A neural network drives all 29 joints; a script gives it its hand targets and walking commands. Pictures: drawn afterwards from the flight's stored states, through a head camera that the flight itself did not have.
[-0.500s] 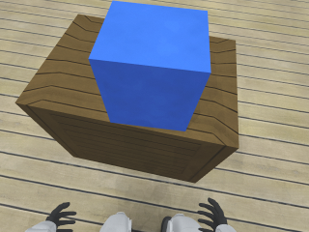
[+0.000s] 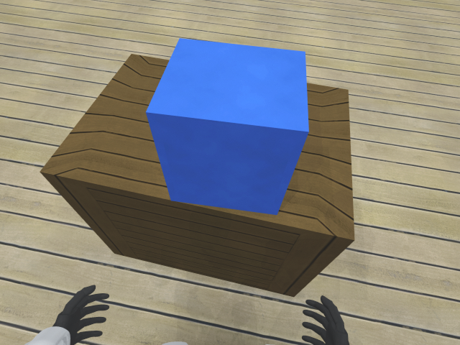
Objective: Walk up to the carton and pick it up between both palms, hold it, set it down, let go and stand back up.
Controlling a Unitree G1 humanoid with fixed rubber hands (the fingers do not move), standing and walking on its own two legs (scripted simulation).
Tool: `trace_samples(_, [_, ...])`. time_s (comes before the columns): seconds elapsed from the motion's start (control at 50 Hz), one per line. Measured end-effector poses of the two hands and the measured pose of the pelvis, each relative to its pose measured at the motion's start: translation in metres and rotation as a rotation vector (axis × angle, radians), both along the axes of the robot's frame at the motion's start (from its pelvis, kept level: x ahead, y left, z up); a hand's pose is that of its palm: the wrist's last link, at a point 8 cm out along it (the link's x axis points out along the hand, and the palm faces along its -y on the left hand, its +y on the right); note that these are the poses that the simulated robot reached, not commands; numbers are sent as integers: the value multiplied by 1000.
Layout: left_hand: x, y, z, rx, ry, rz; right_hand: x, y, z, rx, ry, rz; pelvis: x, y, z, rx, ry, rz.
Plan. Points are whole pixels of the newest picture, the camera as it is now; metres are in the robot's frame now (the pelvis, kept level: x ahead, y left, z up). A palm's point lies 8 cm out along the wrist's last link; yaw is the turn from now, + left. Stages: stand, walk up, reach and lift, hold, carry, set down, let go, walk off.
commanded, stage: reach and lift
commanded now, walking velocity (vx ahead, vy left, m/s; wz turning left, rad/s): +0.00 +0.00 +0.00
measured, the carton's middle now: (231, 133) +0.54 +0.03 +0.01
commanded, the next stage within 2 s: none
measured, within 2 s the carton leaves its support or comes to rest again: neither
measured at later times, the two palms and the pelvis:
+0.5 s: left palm (74, 299) +0.19 +0.28 -0.06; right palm (334, 322) +0.17 -0.17 -0.06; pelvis +0.01 +0.01 +0.00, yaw +0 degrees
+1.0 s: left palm (81, 250) +0.26 +0.28 -0.03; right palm (342, 277) +0.24 -0.19 -0.04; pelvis +0.02 +0.01 +0.00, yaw +1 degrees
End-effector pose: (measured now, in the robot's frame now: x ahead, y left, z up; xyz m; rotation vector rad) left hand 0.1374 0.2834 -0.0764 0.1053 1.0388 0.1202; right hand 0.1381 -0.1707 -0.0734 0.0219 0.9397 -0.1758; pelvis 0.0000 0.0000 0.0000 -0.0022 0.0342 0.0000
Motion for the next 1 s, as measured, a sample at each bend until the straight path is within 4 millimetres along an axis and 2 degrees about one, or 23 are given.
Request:
trace_samples(0.12, [25,-1,10,-4,-150,-47,10,13,-2,24,-89,-23,0,5,-1,-7,-1,6])
trace_samples(0.2, [37,-4,18,-11,-201,-65,11,12,3,16,-137,-38,2,8,2,-6,-27,0])
trace_samples(0.4, [39,-4,18,-10,-270,-44,22,-3,10,-37,-214,-14,4,9,6,-1,-59,3])
trace_samples(0.5, [49,-5,19,-12,-332,-33,36,-1,10,-32,-256,-2,5,8,5,1,-50,9])
trace_samples(0.74, [100,-1,37,-11,-487,-56,86,-1,19,-35,-403,-12,16,10,2,-3,-36,18])
trace_samples(1.0, [123,-3,50,-28,-606,-79,106,-17,37,-67,-541,-31,20,15,1,-9,-57,15])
